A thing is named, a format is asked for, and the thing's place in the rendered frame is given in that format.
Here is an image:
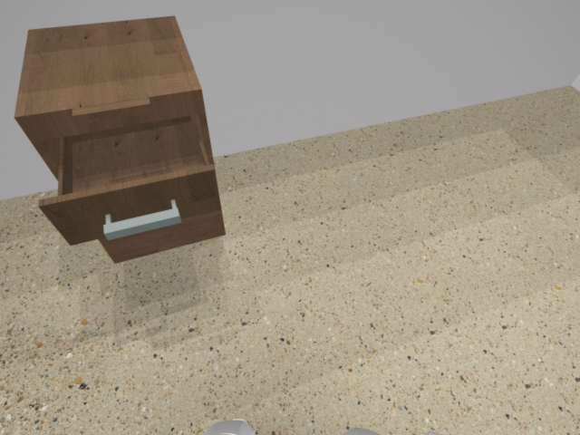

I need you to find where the cabinet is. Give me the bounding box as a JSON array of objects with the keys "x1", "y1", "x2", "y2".
[{"x1": 14, "y1": 15, "x2": 226, "y2": 264}]

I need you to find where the drawer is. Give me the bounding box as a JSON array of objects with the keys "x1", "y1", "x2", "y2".
[{"x1": 38, "y1": 115, "x2": 221, "y2": 246}]

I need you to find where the handle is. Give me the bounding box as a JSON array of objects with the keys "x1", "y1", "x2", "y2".
[
  {"x1": 103, "y1": 199, "x2": 181, "y2": 240},
  {"x1": 72, "y1": 98, "x2": 153, "y2": 126}
]

